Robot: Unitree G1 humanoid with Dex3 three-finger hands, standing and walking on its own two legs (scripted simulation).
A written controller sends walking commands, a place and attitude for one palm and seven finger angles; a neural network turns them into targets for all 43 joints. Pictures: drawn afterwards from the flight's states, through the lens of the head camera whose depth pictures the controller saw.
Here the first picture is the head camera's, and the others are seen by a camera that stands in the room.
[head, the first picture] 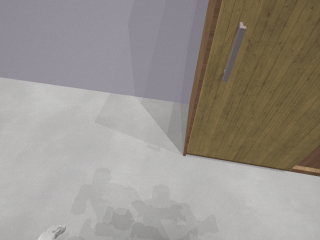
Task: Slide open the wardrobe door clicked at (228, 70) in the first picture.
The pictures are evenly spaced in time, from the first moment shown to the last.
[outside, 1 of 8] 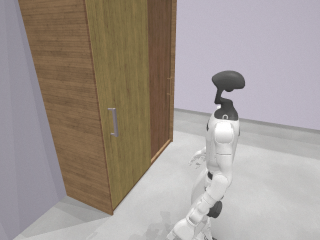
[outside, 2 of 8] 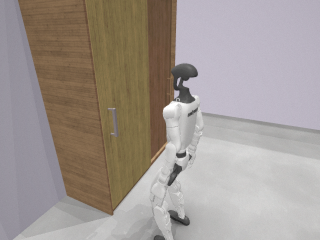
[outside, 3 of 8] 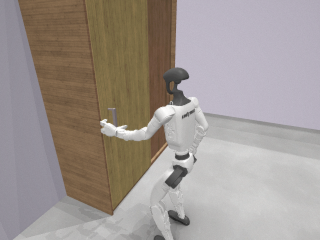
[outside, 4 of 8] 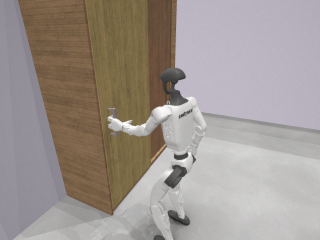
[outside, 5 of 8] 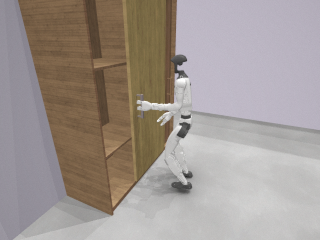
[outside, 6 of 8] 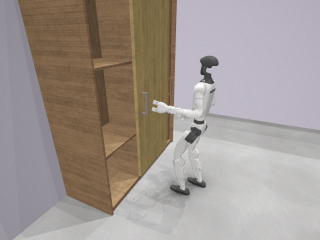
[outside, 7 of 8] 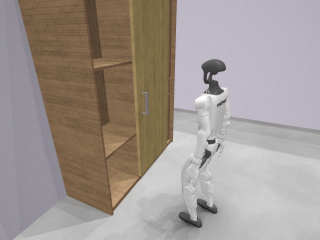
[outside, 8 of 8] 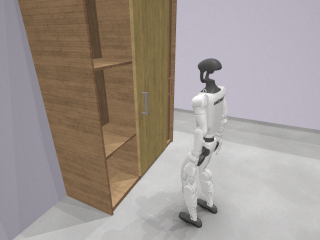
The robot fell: no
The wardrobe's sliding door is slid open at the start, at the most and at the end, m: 0.00 0.48 0.48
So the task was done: yes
